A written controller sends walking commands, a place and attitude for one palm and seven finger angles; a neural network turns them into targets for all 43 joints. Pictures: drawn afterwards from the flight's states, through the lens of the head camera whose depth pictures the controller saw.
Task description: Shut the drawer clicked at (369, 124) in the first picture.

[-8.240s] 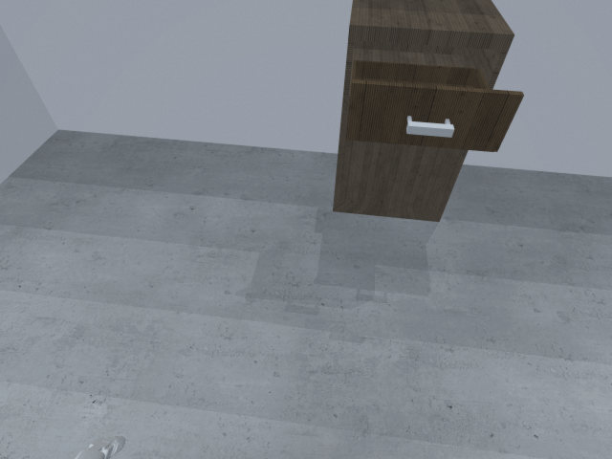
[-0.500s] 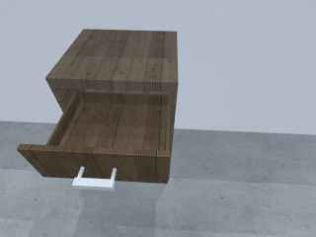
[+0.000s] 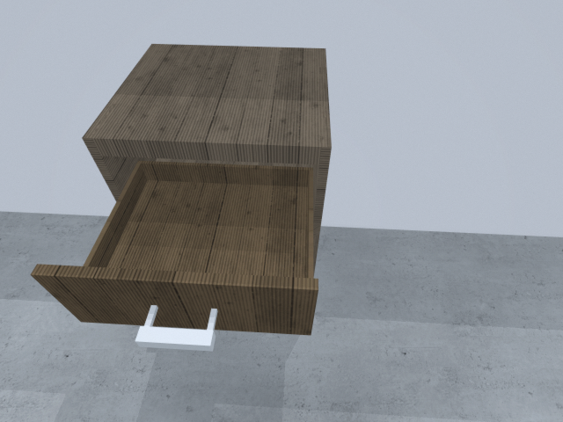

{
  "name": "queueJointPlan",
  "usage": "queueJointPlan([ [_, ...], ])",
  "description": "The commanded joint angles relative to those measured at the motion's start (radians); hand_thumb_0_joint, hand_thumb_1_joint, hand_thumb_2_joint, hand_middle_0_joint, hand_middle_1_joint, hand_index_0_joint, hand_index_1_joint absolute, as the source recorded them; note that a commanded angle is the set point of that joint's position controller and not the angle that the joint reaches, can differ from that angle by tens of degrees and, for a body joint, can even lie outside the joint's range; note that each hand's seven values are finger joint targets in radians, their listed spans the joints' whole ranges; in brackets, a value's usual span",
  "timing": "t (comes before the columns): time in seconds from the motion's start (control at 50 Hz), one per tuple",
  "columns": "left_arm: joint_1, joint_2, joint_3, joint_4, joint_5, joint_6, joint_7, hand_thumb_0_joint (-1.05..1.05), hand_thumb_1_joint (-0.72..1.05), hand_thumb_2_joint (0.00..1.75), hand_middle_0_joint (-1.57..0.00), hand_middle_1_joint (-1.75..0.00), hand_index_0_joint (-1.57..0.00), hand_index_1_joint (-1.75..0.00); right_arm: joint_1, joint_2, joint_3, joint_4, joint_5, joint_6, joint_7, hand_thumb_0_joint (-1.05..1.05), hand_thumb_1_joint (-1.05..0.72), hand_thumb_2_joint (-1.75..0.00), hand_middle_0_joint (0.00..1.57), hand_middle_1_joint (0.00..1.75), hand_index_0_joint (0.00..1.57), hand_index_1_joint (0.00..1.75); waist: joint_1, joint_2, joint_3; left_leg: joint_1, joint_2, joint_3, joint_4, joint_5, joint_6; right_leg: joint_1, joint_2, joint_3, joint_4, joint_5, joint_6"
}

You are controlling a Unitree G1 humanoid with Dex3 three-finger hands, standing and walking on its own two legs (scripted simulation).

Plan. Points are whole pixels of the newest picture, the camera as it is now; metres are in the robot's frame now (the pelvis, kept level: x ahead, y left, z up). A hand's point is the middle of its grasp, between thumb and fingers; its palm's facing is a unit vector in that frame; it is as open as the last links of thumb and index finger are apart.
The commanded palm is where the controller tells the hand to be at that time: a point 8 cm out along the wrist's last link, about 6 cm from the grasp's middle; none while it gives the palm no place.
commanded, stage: come to a stop and stand still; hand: left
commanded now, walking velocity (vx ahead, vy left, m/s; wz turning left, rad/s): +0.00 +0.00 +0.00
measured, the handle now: (179, 325) +0.28 +0.19 -0.08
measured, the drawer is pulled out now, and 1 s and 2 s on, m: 0.28 0.28 0.27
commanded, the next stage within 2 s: look again from close up in 0.22 s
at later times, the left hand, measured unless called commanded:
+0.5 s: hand out of the picture +0.01 +0.16 -0.17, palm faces +0.03 -0.98 -0.18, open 7.4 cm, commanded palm none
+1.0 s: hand out of the picture +0.06 +0.17 -0.12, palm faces +0.19 -0.95 -0.26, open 7.2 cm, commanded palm +0.09 +0.20 -0.06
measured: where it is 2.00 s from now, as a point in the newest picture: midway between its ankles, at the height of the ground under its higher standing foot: outside the picture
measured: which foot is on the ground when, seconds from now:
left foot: down 0.00-1.00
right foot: down 0.00-1.00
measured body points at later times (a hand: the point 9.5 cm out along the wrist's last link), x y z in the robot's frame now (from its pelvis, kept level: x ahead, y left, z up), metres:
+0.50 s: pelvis +0.01 -0.01 +0.00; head +0.02 +0.00 +0.45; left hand +0.01 +0.21 -0.16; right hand +0.02 -0.23 -0.15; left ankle +0.00 +0.10 -0.74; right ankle -0.02 -0.09 -0.74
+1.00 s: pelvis +0.00 -0.02 +0.00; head +0.01 -0.03 +0.45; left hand +0.05 +0.22 -0.10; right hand +0.01 -0.25 -0.15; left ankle +0.00 +0.10 -0.74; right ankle -0.02 -0.09 -0.74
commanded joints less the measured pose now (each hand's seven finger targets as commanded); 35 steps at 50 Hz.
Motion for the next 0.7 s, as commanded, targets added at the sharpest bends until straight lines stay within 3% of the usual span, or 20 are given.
queueJointPlan([
  [0.0, 0.073, 0.08, 0.015, -0.032, -0.004, -0.015, 0.003, 0.0, 0.9, 0.9, -0.2, -0.3, -0.2, -0.3, 0.056, -0.114, -0.027, -0.035, 0.005, -0.024, -0.006, 0.0, -0.9, -0.9, 0.2, 0.3, 0.2, 0.3, 0.008, -0.021, -0.008, 0.009, 0.111, -0.12, -0.09, 0.254, 0.031, 0.023, -0.091, 0.109, -0.084, 0.2, -0.021],
  [0.16, 0.096, 0.084, 0.01, -0.011, -0.004, -0.015, 0.004, 0.0, 0.9, 0.9, -0.2, -0.3, -0.2, -0.3, 0.021, -0.123, -0.025, -0.024, 0.007, -0.024, -0.009, 0.0, -0.9, -0.9, 0.2, 0.3, 0.2, 0.3, 0.007, 0.006, 0.016, 0.054, 0.113, -0.111, -0.092, 0.313, 0.027, 0.015, -0.096, 0.117, -0.105, 0.249, -0.019],
  [0.24, 0.101, 0.089, 0.009, -0.001, -0.004, -0.014, 0.003, 0.0, 0.9, 0.9, -0.2, -0.3, -0.2, -0.3, 0.009, -0.12, -0.023, -0.02, 0.009, -0.023, -0.009, 0.0, -0.9, -0.9, 0.2, 0.3, 0.2, 0.3, 0.007, 0.021, 0.029, 0.055, 0.113, -0.109, -0.111, 0.28, 0.026, 0.016, -0.096, 0.118, -0.125, 0.228, -0.019],
  [0.38, 0.106, 0.086, 0.007, 0.008, -0.003, -0.016, 0.004, 0.0, 0.9, 0.9, -0.2, -0.3, -0.2, -0.3, 0.0, -0.126, -0.023, -0.012, 0.009, -0.023, -0.01, 0.0, -0.9, -0.9, 0.2, 0.3, 0.2, 0.3, 0.007, 0.005, 0.025, 0.072, 0.116, -0.107, -0.115, 0.289, 0.023, 0.025, -0.102, 0.119, -0.139, 0.241, -0.017],
  [0.52, 0.107, 0.088, 0.005, 0.014, -0.004, -0.016, 0.002, 0.0, 0.9, 0.9, -0.2, -0.3, -0.2, -0.3, -0.003, -0.121, -0.019, -0.003, 0.01, -0.02, -0.007, 0.0, -0.9, -0.9, 0.2, 0.3, 0.2, 0.3, 0.011, -0.022, 0.054, 0.049, 0.11, -0.105, -0.131, 0.212, 0.018, 0.021, -0.105, 0.124, -0.162, 0.206, -0.019],
  [0.68, 0.109, 0.089, 0.007, 0.015, -0.006, -0.015, 0.001, 0.0, 0.9, 0.9, -0.2, -0.3, -0.2, -0.3, 0.01, -0.111, -0.018, 0.011, 0.01, -0.021, -0.007, 0.0, -0.9, -0.9, 0.2, 0.3, 0.2, 0.3, 0.016, -0.008, 0.047, 0.039, 0.11, -0.103, -0.137, 0.199, 0.016, 0.027, -0.104, 0.121, -0.165, 0.192, -0.022],
])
